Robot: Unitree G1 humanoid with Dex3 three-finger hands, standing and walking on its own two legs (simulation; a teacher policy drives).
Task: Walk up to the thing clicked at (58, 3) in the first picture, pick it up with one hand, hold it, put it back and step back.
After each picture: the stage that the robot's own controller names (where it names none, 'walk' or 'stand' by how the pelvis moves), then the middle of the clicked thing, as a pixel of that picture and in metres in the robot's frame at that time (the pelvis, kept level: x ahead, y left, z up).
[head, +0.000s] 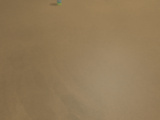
stand; out of the picture +2.34 +0.38 -0.65
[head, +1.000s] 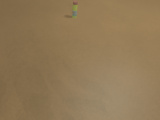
walk; (74, 9) +2.20 +0.16 -0.63
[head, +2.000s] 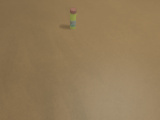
walk; (73, 18) +1.56 +0.15 -0.63
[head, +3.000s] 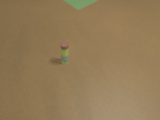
walk; (64, 53) +1.05 +0.17 -0.63
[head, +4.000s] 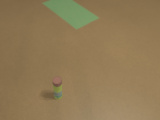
walk; (57, 88) +0.70 +0.17 -0.64
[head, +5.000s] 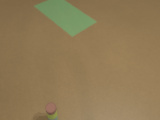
stand; (52, 114) +0.45 +0.19 -0.64
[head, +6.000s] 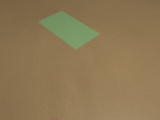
stand; out of the picture +0.41 +0.21 -0.66
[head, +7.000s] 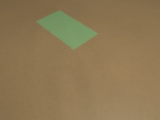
stand; out of the picture +0.39 +0.22 -0.66
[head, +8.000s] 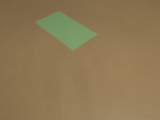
stand; out of the picture +0.38 +0.22 -0.66
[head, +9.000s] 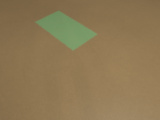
stand; out of the picture +0.38 +0.22 -0.66
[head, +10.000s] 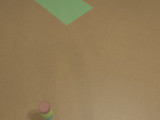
go down; (46, 111) +0.40 +0.22 -0.61
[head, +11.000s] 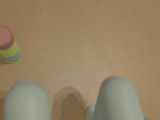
go down; (8, 47) +0.45 +0.27 -0.24
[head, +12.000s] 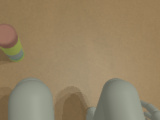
close in; (11, 46) +0.45 +0.27 -0.24
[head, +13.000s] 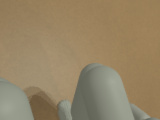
close; out of the picture +0.43 +0.32 -0.16
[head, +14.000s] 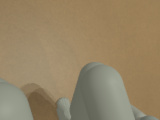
lift; out of the picture +0.41 +0.32 -0.16
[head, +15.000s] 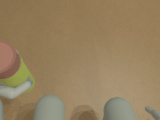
lift; (14, 73) +0.33 +0.22 +0.01
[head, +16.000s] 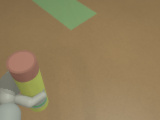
hold; (31, 86) +0.32 +0.18 +0.03
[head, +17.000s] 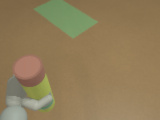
hold; (38, 88) +0.31 +0.16 +0.05
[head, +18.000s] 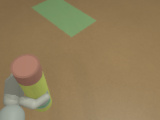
hold; (35, 87) +0.31 +0.17 +0.04
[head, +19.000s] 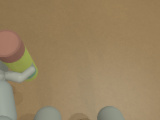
crouch; (19, 61) +0.40 +0.20 -0.02
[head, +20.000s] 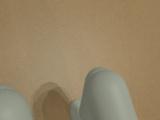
lower; out of the picture +0.44 +0.30 -0.13
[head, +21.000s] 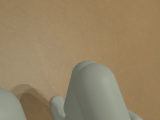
lower; out of the picture +0.43 +0.32 -0.16
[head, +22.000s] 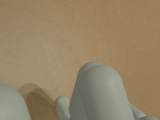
lower; out of the picture +0.41 +0.33 -0.16
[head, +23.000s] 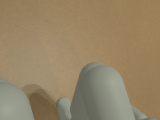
lower; out of the picture +0.41 +0.32 -0.16
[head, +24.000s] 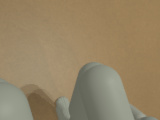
lower; out of the picture +0.40 +0.33 -0.16
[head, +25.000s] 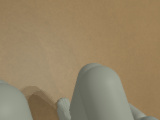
open; out of the picture +0.41 +0.32 -0.16
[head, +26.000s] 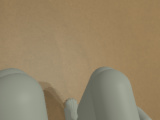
stand; out of the picture +0.41 +0.31 -0.18
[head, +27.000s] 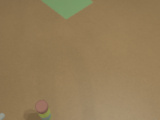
stand; (44, 111) +0.39 +0.22 -0.53
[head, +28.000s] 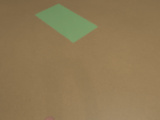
stand; out of the picture +0.39 +0.21 -0.60
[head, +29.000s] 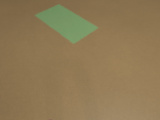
stand; out of the picture +0.38 +0.21 -0.60
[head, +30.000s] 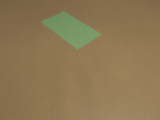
stand; out of the picture +0.40 +0.20 -0.65
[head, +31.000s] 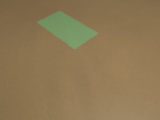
stand; out of the picture +0.39 +0.22 -0.66
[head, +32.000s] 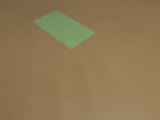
stand; out of the picture +0.37 +0.23 -0.66
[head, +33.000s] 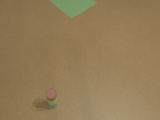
walk; (52, 99) +0.47 +0.17 -0.63
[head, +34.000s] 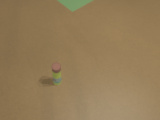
walk; (56, 74) +0.72 +0.18 -0.64
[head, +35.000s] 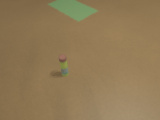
stand; (63, 65) +1.02 +0.25 -0.63
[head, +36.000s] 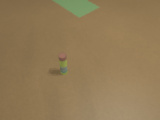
stand; (63, 64) +0.98 +0.20 -0.65
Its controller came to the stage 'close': yes
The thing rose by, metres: 0.68
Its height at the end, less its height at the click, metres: +0.00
